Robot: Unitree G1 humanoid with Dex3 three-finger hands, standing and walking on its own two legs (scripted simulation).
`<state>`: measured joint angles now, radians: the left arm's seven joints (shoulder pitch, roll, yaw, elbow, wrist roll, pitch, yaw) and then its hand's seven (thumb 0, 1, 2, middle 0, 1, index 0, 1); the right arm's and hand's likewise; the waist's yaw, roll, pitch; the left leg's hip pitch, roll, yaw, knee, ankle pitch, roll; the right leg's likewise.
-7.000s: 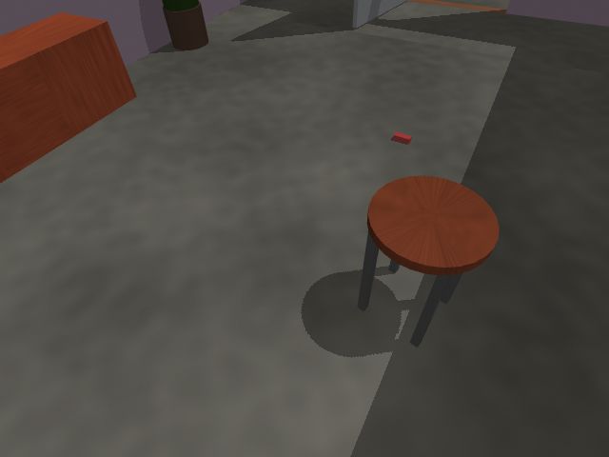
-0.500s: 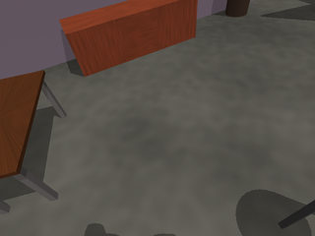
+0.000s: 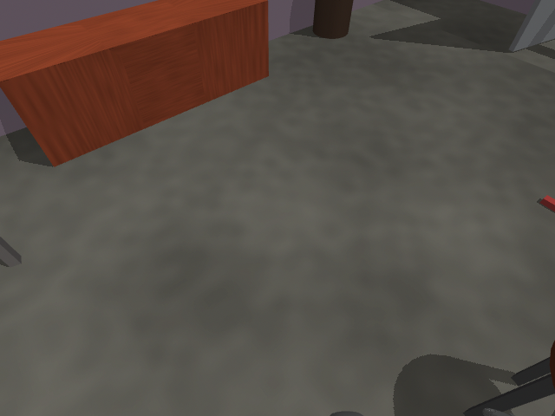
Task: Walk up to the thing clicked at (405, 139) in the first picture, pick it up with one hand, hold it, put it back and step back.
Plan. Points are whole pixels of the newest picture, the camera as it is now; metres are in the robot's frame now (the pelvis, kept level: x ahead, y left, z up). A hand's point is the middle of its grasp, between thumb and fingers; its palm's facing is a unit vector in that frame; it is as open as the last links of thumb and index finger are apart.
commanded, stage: walk up
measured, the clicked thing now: (553, 204) +1.13 -1.29 -0.75
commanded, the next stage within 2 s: stand in 1.12 s
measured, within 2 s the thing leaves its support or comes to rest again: neither
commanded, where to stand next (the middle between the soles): +0.14 +0.01 m, yaw -9 degrees
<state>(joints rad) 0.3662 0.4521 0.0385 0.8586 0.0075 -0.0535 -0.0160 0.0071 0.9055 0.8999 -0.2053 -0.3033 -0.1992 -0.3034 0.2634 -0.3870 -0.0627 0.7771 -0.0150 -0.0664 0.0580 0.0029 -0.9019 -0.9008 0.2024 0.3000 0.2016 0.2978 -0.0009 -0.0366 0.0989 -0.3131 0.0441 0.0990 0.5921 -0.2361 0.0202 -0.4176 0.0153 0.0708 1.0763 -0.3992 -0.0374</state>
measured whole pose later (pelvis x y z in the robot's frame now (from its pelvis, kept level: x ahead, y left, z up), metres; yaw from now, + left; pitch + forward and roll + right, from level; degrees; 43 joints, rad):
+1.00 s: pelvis +0.07 +0.01 +0.01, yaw -11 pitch -2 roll +1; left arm 0.11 0.35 0.00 1.08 0.01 0.00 -0.02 0.01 0.90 0.90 -0.21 -0.30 -0.20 -0.30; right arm 0.12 -0.38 -0.01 1.07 0.00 -0.02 0.01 0.00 -0.90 -0.90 0.20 0.30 0.20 0.30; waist 0.00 0.01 0.07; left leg -0.15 0.06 0.08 0.46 -0.26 -0.03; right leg -0.25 0.02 0.07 0.48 -0.19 0.00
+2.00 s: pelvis +0.09 +0.01 +0.02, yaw -8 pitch -2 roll +0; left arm 0.10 0.35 -0.01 1.15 0.01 -0.02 0.00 0.00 0.91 0.90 -0.21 -0.30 -0.20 -0.30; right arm 0.10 -0.35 -0.01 1.14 -0.01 -0.01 0.01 0.00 -0.90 -0.90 0.20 0.30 0.20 0.30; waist 0.00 0.01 0.04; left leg -0.08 0.04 0.05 0.30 -0.19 -0.03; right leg -0.16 0.00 0.04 0.32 -0.14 0.01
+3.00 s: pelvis +0.09 +0.01 +0.02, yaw -8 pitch -2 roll +0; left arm 0.11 0.35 -0.01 1.14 0.01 -0.02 0.00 0.00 0.91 0.90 -0.21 -0.30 -0.20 -0.30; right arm 0.12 -0.35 -0.01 1.13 -0.01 -0.01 0.01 0.00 -0.90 -0.90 0.20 0.30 0.20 0.30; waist 0.00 0.01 0.04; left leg -0.07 0.05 0.04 0.30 -0.20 -0.03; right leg -0.14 0.00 0.03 0.32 -0.15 0.00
